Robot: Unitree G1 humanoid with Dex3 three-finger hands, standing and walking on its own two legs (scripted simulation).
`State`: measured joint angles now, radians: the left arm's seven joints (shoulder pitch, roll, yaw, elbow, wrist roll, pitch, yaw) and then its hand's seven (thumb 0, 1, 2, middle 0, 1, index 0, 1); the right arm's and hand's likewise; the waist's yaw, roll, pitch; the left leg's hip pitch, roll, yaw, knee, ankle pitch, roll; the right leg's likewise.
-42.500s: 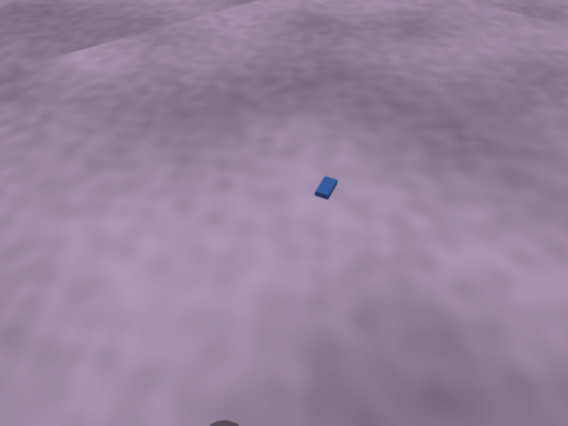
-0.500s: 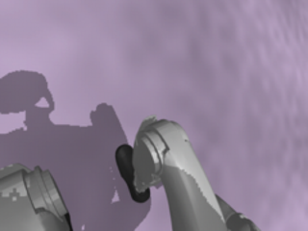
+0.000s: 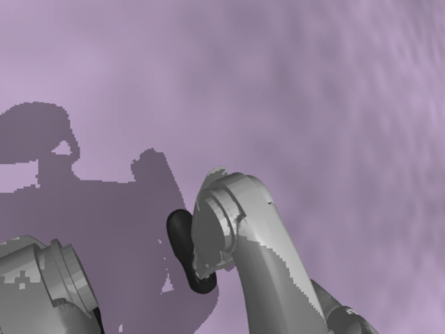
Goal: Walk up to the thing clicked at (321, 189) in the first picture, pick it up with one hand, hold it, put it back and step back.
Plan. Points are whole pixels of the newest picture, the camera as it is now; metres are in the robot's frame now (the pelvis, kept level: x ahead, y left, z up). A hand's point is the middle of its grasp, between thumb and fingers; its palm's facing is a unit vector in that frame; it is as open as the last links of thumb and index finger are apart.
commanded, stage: rest palm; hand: left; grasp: from above
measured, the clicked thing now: out of the picture +0.47 +0.45 -0.29
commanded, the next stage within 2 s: go down in 0.38 s
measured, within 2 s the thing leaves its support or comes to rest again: neither
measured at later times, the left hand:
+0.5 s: hand out of the picture +0.44 +0.41 -0.23, palm faces -0.42 -0.18 -0.89, open 14.1 cm
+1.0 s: hand out of the picture +0.46 +0.47 -0.12, palm faces -0.38 -0.11 -0.92, open 14.0 cm
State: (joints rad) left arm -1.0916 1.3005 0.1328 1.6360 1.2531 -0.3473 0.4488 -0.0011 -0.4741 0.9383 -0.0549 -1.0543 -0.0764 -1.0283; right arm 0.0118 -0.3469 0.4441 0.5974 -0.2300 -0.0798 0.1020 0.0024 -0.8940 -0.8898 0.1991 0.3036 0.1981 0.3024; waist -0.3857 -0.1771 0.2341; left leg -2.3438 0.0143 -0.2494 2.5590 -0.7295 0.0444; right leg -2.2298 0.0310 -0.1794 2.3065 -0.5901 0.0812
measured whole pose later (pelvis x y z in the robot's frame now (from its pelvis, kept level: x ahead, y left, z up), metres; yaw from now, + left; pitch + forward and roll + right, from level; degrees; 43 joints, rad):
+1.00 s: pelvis +0.00 +0.01 +0.02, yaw +1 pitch +31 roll -17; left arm -1.01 1.20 0.20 1.25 1.19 -0.23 0.13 0.00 -0.51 1.00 -0.07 -1.04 -0.08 -1.02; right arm 0.13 -0.36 0.27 0.55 -0.17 0.04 0.12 0.00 -0.90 -0.89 0.20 0.30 0.20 0.30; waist -0.29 -0.03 0.11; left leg -2.35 0.00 -0.20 2.48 -0.71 0.06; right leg -2.22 0.00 -0.15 2.25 -0.61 0.06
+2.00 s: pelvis +0.00 +0.00 +0.09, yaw +8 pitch +36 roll -11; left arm -0.66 0.88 0.24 0.79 0.83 -0.20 -0.09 0.00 0.16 0.73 -0.17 -0.48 -0.18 -0.46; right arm 0.18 -0.31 0.07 0.57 -0.04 0.16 0.07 0.01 -0.91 -0.89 0.20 0.30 0.20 0.30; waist -0.16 0.03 -0.10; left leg -2.16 -0.01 -0.11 2.20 -0.68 0.04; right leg -2.09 -0.03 -0.08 2.06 -0.61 0.05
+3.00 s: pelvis +0.08 +0.00 +0.41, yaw +16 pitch +11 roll -3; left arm 0.51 0.21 0.03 -0.12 -0.08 0.47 0.04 0.01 0.71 0.80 -0.19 -0.29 -0.19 -0.28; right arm 0.31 -0.21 0.05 0.52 0.03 -0.21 -0.19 0.02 -0.91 -0.90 0.20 0.30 0.20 0.30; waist -0.06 0.07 -0.20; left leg -0.72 0.03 -0.06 1.02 -0.49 0.00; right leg -0.69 -0.01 -0.06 0.94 -0.44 0.02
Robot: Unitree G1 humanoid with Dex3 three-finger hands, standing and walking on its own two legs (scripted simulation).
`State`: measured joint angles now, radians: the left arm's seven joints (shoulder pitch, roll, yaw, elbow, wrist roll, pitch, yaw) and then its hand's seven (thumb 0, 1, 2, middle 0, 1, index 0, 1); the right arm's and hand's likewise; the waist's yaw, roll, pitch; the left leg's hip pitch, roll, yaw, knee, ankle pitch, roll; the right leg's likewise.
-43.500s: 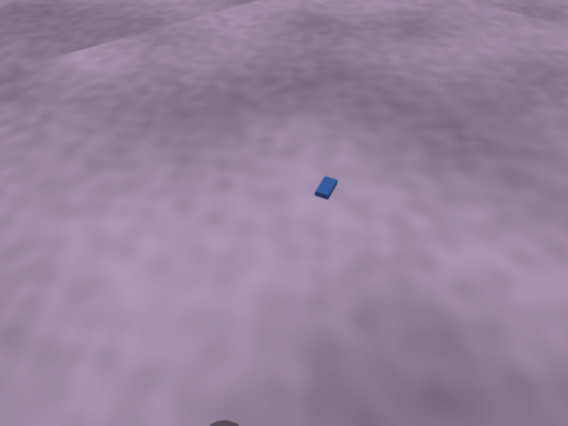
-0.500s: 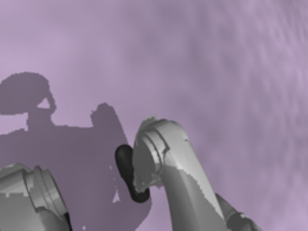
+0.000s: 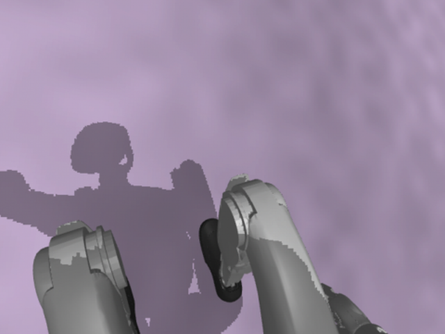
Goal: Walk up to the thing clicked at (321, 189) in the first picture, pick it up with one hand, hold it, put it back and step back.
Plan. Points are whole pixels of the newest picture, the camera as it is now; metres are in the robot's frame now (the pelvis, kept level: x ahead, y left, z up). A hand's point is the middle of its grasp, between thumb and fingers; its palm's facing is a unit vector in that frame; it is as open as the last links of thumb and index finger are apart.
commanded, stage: withdraw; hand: left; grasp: from above
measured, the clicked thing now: out of the picture +0.48 +0.43 -0.31
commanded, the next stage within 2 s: go down in 0.48 s
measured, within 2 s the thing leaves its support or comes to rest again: neither
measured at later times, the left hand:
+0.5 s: hand out of the picture +0.46 +0.43 -0.13, palm faces -0.38 -0.11 -0.92, open 14.0 cm
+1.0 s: hand out of the picture +0.40 +0.41 -0.02, palm faces -0.30 -0.35 -0.89, open 11.6 cm
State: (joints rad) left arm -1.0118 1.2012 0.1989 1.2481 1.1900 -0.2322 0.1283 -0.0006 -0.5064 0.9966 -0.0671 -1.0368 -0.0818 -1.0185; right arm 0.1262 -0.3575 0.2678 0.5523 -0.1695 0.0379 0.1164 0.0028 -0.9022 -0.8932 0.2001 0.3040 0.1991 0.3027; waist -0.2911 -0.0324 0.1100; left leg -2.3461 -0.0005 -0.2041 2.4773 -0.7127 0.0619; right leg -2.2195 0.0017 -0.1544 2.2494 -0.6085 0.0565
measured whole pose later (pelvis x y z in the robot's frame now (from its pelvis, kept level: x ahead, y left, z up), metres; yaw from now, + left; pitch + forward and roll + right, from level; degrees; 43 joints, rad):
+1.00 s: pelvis +0.00 -0.01 +0.07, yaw +7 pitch +36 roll -11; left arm -0.66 0.88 0.24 0.79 0.83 -0.20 -0.09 0.00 0.16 0.73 -0.17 -0.48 -0.18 -0.46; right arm 0.18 -0.31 0.07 0.57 -0.04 0.16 0.07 0.01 -0.91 -0.89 0.20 0.30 0.20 0.30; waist -0.16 0.03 -0.10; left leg -2.16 -0.01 -0.11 2.20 -0.68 0.04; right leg -2.09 -0.03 -0.08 2.06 -0.61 0.05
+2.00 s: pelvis +0.08 -0.01 +0.39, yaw +14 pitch +11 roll -3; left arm 0.51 0.21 0.03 -0.12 -0.08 0.47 0.04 0.01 0.71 0.80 -0.19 -0.29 -0.19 -0.28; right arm 0.31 -0.21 0.05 0.52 0.03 -0.21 -0.19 0.02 -0.91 -0.90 0.20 0.30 0.20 0.30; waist -0.06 0.07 -0.20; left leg -0.72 0.03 -0.06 1.02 -0.49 0.00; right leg -0.69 -0.01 -0.06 0.94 -0.44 0.02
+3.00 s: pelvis +0.09 -0.01 +0.39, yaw +14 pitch +10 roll -3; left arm 0.49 0.22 0.03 -0.11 -0.06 0.45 0.02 0.01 0.89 0.92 -0.20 -0.32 -0.21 -0.32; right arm 0.29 -0.22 0.04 0.55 0.01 -0.25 -0.18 0.02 -0.91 -0.90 0.20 0.30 0.20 0.30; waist -0.04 0.05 -0.16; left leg -0.67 0.02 -0.05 1.00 -0.50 0.00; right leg -0.65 -0.01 -0.06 0.93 -0.45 0.02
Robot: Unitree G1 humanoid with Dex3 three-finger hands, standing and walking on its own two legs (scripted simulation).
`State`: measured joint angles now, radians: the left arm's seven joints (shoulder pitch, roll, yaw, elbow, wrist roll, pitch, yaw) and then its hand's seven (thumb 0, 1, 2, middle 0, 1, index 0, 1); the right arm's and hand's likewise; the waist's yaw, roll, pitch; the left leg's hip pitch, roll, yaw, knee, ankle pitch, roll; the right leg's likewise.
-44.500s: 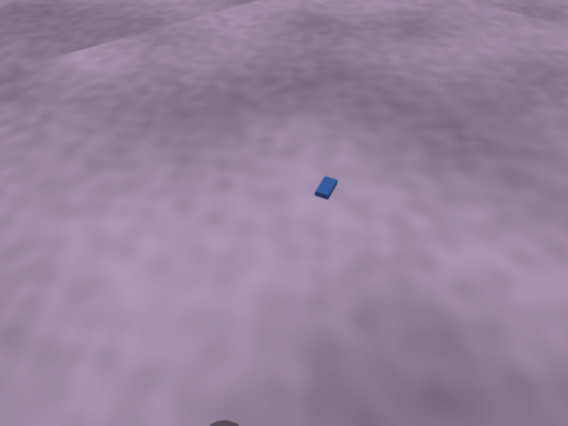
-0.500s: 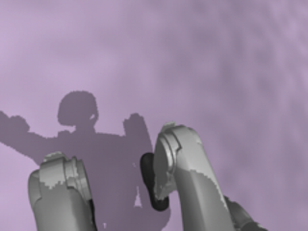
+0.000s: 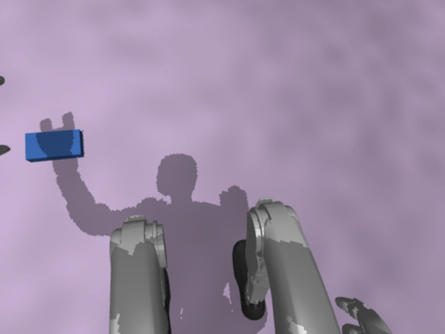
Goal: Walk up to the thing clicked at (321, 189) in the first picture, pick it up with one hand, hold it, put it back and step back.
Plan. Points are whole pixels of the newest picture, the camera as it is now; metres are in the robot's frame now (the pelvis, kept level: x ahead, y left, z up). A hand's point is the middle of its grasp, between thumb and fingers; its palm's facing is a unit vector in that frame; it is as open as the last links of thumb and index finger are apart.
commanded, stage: home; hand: left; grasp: from above
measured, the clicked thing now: (55, 145) +0.53 +0.38 -0.39
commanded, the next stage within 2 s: none
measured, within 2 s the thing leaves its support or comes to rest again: neither
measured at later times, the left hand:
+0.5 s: hand out of the picture +0.28 +0.26 +0.10, palm faces -0.02 -0.87 -0.49, open 7.8 cm
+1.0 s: hand out of the picture +0.22 +0.19 +0.27, palm faces +0.19 -0.96 -0.20, open 8.5 cm
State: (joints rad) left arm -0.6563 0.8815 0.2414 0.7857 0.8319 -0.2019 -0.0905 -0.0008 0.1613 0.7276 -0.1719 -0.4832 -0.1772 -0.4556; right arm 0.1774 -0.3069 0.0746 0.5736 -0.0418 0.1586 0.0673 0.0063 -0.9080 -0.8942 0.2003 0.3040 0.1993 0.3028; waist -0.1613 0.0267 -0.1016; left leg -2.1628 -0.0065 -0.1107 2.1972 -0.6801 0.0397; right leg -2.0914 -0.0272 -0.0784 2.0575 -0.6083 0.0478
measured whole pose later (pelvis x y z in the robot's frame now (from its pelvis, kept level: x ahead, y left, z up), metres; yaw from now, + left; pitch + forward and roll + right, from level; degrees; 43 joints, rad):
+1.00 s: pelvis +0.08 -0.01 +0.31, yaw +8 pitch +11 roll -3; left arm 0.51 0.21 0.03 -0.12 -0.08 0.47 0.04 0.01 0.71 0.80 -0.19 -0.29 -0.19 -0.28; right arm 0.31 -0.21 0.05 0.52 0.03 -0.21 -0.19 0.02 -0.91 -0.90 0.20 0.30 0.20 0.30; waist -0.06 0.07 -0.20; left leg -0.72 0.03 -0.06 1.02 -0.49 0.00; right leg -0.69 -0.01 -0.06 0.94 -0.44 0.02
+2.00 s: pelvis +0.09 -0.01 +0.31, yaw +8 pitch +10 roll -3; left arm 0.49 0.22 0.03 -0.11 -0.06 0.45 0.02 0.01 0.89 0.92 -0.20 -0.32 -0.21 -0.32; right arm 0.29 -0.22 0.04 0.55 0.01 -0.25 -0.18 0.02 -0.91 -0.90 0.20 0.30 0.20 0.30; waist -0.04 0.05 -0.16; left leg -0.67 0.02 -0.05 1.00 -0.50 0.00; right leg -0.65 -0.01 -0.06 0.93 -0.45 0.02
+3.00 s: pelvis +0.08 -0.01 +0.31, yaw +8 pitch +10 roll -3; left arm 0.50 0.23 0.02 -0.12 -0.06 0.45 0.02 0.01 0.90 0.90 -0.20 -0.31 -0.20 -0.30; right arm 0.30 -0.22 0.04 0.53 0.01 -0.24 -0.18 0.02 -0.91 -0.90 0.20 0.30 0.20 0.30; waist -0.04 0.05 -0.17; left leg -0.68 0.02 -0.05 1.02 -0.50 0.00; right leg -0.66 -0.01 -0.06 0.94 -0.45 0.02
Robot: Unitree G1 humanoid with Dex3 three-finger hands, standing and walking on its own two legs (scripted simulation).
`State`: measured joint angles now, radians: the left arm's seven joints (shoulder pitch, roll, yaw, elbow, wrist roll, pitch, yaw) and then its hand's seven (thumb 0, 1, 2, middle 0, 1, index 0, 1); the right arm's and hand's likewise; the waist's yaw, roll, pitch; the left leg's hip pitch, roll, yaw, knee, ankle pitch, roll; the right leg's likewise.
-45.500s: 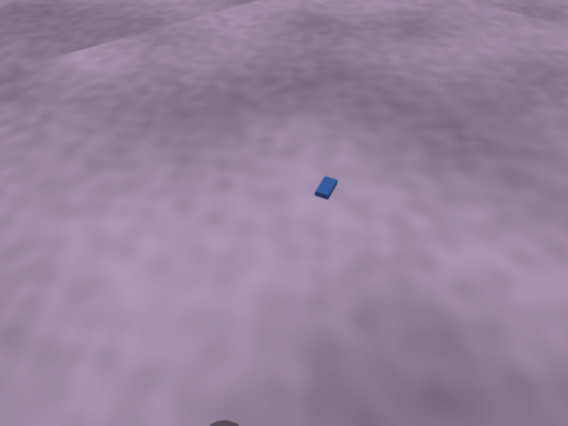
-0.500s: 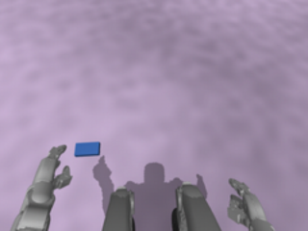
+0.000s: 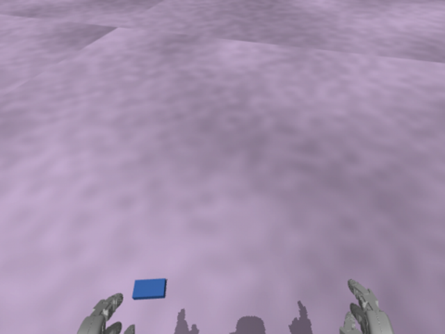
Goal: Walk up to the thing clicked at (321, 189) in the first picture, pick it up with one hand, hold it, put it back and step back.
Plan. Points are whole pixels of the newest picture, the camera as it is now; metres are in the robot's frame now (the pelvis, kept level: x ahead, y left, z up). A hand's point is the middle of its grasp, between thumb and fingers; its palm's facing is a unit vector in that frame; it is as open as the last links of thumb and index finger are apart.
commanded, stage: home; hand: left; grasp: from above
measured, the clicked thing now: (149, 289) +0.49 +0.33 -0.70
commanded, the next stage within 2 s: stand in 2.00 s
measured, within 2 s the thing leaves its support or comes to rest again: neither
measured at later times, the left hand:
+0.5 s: hand out of the picture +0.16 +0.17 -0.05, palm faces +0.06 -0.98 -0.19, open 7.4 cm
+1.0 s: hand out of the picture +0.17 +0.18 -0.05, palm faces +0.05 -0.98 -0.19, open 7.4 cm
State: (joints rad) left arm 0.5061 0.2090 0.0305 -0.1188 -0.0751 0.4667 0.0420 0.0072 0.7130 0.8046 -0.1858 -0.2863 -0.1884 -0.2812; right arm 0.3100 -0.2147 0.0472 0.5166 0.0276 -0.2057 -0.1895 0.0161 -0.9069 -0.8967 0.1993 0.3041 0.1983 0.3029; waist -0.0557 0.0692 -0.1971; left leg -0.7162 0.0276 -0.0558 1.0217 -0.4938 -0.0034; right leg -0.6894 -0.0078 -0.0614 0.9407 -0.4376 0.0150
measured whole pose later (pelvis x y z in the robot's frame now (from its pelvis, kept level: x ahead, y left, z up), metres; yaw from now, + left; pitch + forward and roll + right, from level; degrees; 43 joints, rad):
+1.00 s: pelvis +0.01 +0.00 +0.00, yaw +0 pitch +10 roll -3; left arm 0.49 0.22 0.03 -0.11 -0.06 0.45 0.02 0.01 0.89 0.92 -0.20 -0.32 -0.21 -0.32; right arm 0.29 -0.22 0.04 0.55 0.01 -0.25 -0.18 0.02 -0.91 -0.90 0.20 0.30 0.20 0.30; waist -0.04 0.05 -0.16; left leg -0.67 0.02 -0.05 1.00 -0.50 0.00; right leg -0.65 -0.01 -0.06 0.93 -0.45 0.02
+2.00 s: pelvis +0.00 +0.00 +0.00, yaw +0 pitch +10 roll -3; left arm 0.50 0.23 0.02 -0.12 -0.06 0.45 0.02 0.01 0.90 0.90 -0.20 -0.31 -0.20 -0.30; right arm 0.30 -0.22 0.04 0.53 0.01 -0.24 -0.18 0.02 -0.91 -0.90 0.20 0.30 0.20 0.30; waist -0.04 0.05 -0.17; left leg -0.68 0.02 -0.05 1.02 -0.50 0.00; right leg -0.66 -0.01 -0.06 0.94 -0.45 0.02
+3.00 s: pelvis -0.01 +0.00 +0.06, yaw +1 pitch -5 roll +0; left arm 0.18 0.30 0.02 1.12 0.03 0.01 0.03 0.00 0.90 0.90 -0.20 -0.30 -0.21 -0.30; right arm 0.16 -0.30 -0.03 1.11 -0.03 0.01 -0.01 0.01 -0.91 -0.90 0.20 0.30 0.20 0.30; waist 0.02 0.02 0.06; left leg -0.12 -0.02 -0.02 0.39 -0.19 0.01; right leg -0.14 -0.05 -0.04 0.40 -0.19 0.03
